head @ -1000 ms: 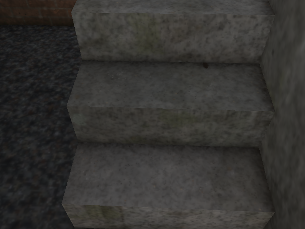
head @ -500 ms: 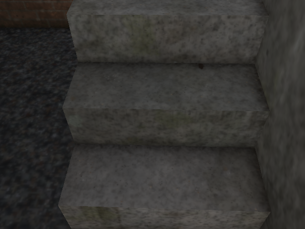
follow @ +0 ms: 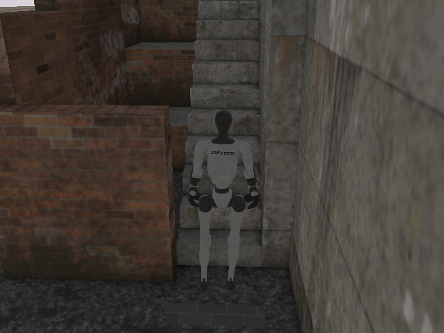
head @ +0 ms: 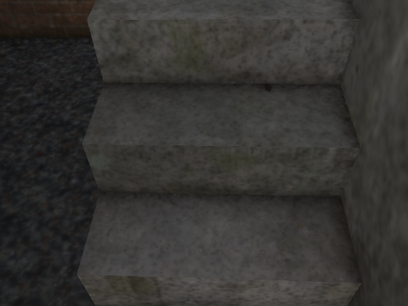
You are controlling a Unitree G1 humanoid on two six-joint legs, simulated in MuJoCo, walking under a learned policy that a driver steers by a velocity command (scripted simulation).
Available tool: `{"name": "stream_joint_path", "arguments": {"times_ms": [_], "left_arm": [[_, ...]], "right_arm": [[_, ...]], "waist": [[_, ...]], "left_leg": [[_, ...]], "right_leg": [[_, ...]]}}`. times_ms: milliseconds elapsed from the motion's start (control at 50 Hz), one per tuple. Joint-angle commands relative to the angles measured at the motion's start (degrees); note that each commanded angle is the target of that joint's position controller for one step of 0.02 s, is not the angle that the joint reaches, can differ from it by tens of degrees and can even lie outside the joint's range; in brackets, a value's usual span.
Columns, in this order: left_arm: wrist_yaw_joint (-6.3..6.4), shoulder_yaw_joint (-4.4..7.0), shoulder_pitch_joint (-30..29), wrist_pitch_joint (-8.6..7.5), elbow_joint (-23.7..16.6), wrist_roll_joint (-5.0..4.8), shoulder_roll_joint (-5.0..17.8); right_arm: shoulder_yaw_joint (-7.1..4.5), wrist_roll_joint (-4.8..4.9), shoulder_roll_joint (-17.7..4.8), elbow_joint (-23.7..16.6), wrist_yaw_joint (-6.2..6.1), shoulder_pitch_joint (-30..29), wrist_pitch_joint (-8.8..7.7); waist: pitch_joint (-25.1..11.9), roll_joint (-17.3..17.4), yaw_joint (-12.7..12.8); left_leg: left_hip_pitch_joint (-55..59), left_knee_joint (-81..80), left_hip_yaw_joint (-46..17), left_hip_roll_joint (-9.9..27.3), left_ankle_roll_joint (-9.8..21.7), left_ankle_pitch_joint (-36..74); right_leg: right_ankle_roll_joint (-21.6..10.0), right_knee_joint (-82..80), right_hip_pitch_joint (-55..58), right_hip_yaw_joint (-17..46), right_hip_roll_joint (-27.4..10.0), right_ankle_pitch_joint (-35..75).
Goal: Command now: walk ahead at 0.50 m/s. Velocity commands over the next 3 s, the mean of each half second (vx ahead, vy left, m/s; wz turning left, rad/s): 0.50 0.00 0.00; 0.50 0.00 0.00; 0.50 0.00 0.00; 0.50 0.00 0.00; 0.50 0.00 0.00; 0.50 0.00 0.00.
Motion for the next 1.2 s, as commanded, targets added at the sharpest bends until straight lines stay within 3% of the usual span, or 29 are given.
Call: {"name": "stream_joint_path", "arguments": {"times_ms": [20, 380, 400, 420, 480, 500, 520, 1200], "left_arm": [[0.05, 0.99, -0.74, -0.75, -3.23, 0.0, 4.3], [0.34, 1.46, 0.59, -0.85, -3.21, -0.24, 3.53], [0.38, 1.52, -0.33, -0.9, -3.67, -0.08, 3.31], [0.38, 1.47, 1.08, -0.89, -3.19, -0.3, 3.26], [0.38, 1.57, 0.64, -0.83, -3.29, -0.22, 3.3], [0.41, 1.63, -0.26, -0.88, -3.78, -0.08, 3.09], [0.41, 1.59, 1.17, -0.87, -3.26, -0.29, 3.06], [0.46, 2.21, 1.46, -0.92, -3.36, -0.23, 2.27]], "right_arm": [[-1.33, 0.1, -5.1, -3.13, -0.27, -0.65, -0.76], [-2.29, -0.07, -4.42, -3.39, -0.43, 0.39, -0.4], [-2.34, -0.51, -4.48, -3.67, -0.43, -0.26, -0.44], [-2.34, -0.06, -4.24, -3.33, -0.44, 0.79, -0.39], [-2.44, -0.06, -4.2, -3.44, -0.47, 0.51, -0.34], [-2.5, -0.52, -4.31, -3.75, -0.47, -0.15, -0.38], [-2.5, -0.07, -4.08, -3.37, -0.48, 0.91, -0.33], [-3.23, -0.13, -3.33, -3.28, -0.6, 1.39, -0.23]], "waist": [[-1.75, -1.93, 0.08], [-1.82, -1.81, 0.26], [-0.45, -2.02, 0.26], [-2.8, -1.79, 0.35], [-1.74, -1.76, 0.26], [-0.35, -1.99, 0.27], [-2.65, -1.83, 0.36], [-1.19, -1.84, 0.24]], "left_leg": [[0.23, -0.3, -5.05, 5.46, 1.78, 11.75], [0.28, 0.18, -4.62, 5.24, 1.58, 12.46], [-0.3, 0.89, -4.85, 5.26, 1.87, 13.64], [0.74, 0.3, -4.61, 5.3, 1.6, 12.57], [0.29, 0.1, -4.6, 5.21, 1.52, 12.39], [-0.3, 0.84, -4.83, 5.23, 1.83, 13.65], [0.72, 0.21, -4.59, 5.3, 1.57, 12.5], [0.45, -0.44, -4.42, 5.14, 1.46, 12.37]], "right_leg": [[2.61, -0.84, 0.7, 8.18, -10.87, 15.82], [2.16, -0.63, 0.97, 7.96, -10.71, 18.04], [1.86, 0.28, 0.36, 7.83, -10.76, 19.18], [2.09, -0.51, 1.07, 7.98, -10.76, 18.34], [2.1, -0.65, 0.94, 8.0, -10.66, 17.74], [1.82, 0.25, 0.32, 7.87, -10.71, 18.97], [2.07, -0.58, 1.01, 8.01, -10.71, 18.09], [1.91, -1.06, 0.67, 8.19, -10.43, 16.72]]}}
Next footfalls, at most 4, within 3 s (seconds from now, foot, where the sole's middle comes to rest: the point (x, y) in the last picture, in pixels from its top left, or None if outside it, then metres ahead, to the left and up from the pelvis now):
none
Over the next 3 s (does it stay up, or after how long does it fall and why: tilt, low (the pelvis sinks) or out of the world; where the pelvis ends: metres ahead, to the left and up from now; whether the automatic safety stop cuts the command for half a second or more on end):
stays up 0.00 0.00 0.00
